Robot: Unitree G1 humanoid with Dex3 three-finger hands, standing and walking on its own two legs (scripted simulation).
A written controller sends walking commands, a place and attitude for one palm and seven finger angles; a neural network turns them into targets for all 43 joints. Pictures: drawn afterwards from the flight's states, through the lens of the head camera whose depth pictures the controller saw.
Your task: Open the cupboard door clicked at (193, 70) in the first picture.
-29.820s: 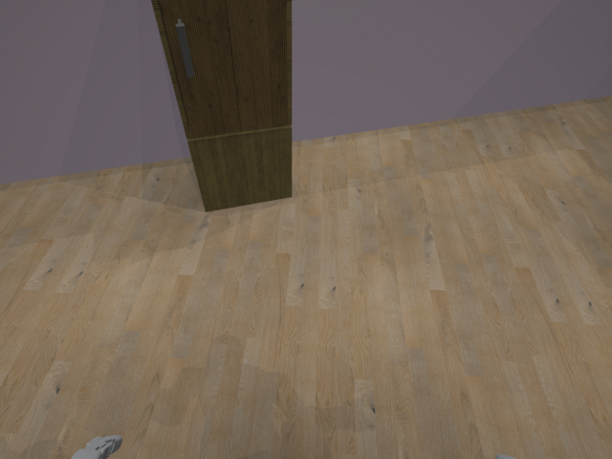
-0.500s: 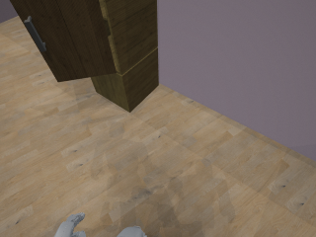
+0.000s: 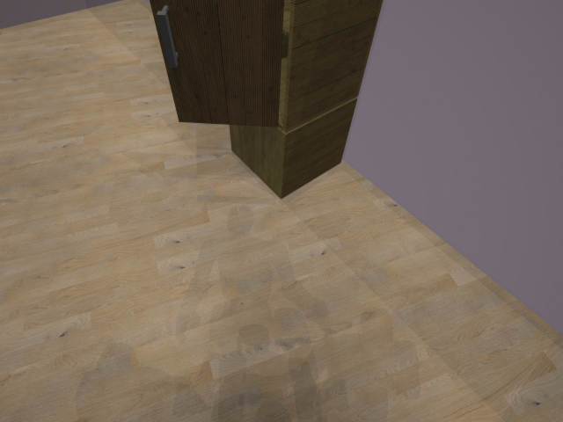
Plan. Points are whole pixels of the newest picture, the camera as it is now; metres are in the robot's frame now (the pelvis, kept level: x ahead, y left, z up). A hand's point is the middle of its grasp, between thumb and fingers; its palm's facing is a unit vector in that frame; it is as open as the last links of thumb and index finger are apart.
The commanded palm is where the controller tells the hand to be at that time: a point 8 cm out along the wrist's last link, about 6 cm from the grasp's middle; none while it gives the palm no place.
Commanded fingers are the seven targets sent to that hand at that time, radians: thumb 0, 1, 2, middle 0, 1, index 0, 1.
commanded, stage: take the last steps up to it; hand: left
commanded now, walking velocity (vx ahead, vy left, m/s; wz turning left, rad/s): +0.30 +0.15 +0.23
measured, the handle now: (169, 37) +1.04 +0.41 -0.02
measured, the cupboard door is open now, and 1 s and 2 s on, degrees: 49 49 49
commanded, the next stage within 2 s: come to a stop and stand still in 1.40 s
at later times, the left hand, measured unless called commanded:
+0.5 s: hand out of the picture +0.02 +0.25 -0.19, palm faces +0.20 -0.97 -0.16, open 7.4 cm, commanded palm none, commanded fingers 0.00 0.90 0.90 -0.20 -0.30 -0.20 -0.30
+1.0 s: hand (165, 264) +0.40 +0.26 -0.16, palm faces +0.02 -0.98 -0.19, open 7.3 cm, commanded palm none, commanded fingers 0.00 0.90 0.90 -0.20 -0.30 -0.20 -0.30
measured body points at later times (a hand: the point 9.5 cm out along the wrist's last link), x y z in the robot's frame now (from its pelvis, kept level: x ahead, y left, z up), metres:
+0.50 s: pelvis +0.11 +0.08 -0.02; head +0.14 +0.11 +0.43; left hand +0.01 +0.30 -0.18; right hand +0.24 -0.16 -0.15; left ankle +0.15 +0.18 -0.74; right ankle +0.01 -0.10 -0.69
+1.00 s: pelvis +0.27 +0.08 -0.01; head +0.30 +0.07 +0.44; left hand +0.39 +0.32 -0.14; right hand +0.21 -0.14 -0.17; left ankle +0.17 +0.18 -0.69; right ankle +0.32 +0.00 -0.74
